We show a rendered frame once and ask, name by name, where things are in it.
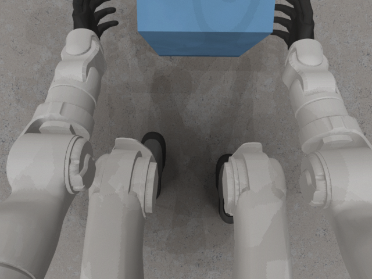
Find left robot hand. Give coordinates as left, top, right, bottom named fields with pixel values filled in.
left=72, top=0, right=119, bottom=40

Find right robot hand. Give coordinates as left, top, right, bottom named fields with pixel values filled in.
left=270, top=0, right=314, bottom=50

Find right robot forearm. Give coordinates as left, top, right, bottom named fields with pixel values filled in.
left=282, top=38, right=372, bottom=154

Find right robot upper arm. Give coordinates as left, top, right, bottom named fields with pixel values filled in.
left=299, top=147, right=372, bottom=279

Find left robot forearm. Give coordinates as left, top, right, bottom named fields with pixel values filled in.
left=6, top=28, right=108, bottom=186

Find left robot shin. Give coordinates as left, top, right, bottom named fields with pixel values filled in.
left=88, top=138, right=156, bottom=199

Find right robot foot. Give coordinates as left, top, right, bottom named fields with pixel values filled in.
left=216, top=154, right=234, bottom=224

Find carton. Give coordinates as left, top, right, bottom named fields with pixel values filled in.
left=137, top=0, right=276, bottom=57

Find left robot upper arm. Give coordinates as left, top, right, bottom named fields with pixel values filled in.
left=0, top=133, right=96, bottom=279

